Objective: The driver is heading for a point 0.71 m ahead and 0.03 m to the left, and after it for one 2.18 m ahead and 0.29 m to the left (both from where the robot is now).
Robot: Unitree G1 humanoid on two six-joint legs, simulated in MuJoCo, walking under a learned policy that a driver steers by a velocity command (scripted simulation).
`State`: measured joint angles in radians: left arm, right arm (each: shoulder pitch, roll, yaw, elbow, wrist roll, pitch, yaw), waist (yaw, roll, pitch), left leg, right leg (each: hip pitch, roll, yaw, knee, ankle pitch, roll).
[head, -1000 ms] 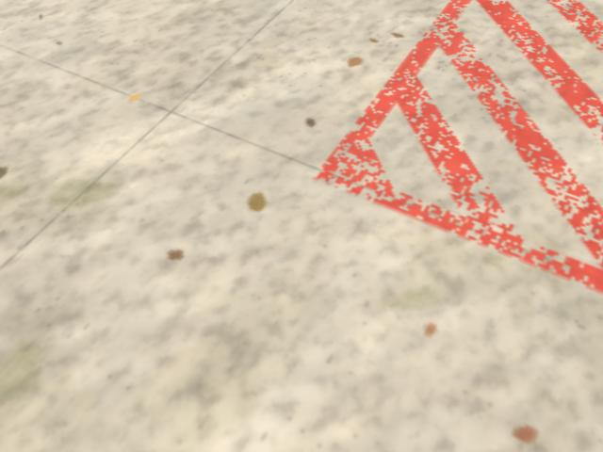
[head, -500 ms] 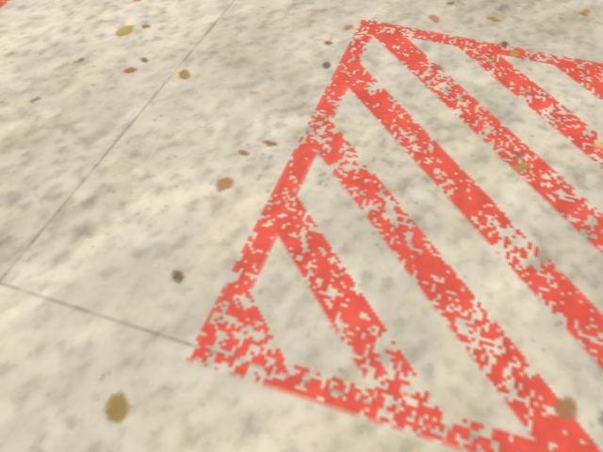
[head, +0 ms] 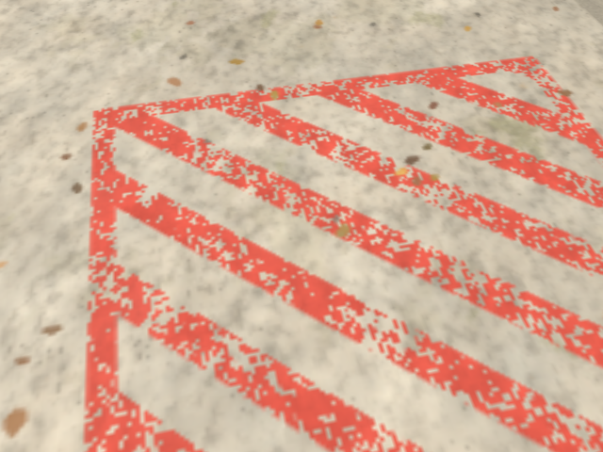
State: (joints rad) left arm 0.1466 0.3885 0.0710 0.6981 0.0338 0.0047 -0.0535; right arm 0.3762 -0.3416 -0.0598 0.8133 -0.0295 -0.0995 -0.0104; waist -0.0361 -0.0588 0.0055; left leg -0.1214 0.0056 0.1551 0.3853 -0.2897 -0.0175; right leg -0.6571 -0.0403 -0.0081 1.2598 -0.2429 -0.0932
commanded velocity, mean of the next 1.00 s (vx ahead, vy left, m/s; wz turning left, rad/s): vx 1.00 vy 0.00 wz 0.15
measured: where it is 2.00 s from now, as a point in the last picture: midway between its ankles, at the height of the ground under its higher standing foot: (211, 95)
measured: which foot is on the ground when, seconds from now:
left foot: down 0.00-0.22, up 0.24-0.66, down 0.68-1.00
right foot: up 0.00-0.22, down 0.24-0.68, up 0.70-1.00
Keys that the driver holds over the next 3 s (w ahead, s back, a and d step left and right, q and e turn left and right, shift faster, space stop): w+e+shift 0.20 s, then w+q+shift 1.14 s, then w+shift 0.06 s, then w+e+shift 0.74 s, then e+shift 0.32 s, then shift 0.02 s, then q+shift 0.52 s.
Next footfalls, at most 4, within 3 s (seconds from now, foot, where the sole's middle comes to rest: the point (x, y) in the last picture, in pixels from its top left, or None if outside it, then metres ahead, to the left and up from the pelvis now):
0.24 right None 0.40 -0.07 -0.77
0.68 left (312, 309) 0.84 -0.04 -0.77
1.10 right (348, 184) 1.29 -0.17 -0.77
1.54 left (220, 134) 1.53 0.23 -0.77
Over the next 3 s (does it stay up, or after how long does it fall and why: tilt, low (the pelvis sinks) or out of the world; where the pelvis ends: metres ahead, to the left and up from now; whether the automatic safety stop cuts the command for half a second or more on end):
stays up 2.26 0.44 0.00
